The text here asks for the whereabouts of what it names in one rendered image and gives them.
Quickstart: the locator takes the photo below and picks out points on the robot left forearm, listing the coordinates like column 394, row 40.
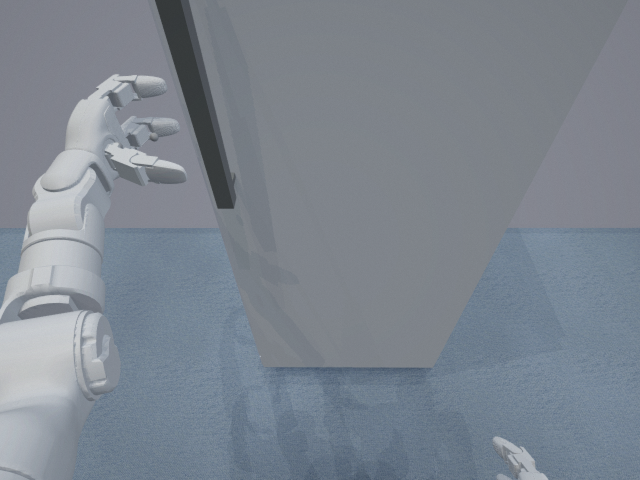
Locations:
column 63, row 247

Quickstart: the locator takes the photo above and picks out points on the fridge door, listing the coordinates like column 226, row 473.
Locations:
column 381, row 149

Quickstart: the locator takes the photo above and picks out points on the handle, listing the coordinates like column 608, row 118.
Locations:
column 181, row 35

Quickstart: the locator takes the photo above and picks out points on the left robot hand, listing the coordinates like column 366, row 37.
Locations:
column 94, row 127

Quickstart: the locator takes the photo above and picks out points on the left robot upper arm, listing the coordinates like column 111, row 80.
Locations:
column 52, row 370

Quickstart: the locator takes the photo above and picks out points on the right robot hand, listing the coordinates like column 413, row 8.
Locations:
column 519, row 461

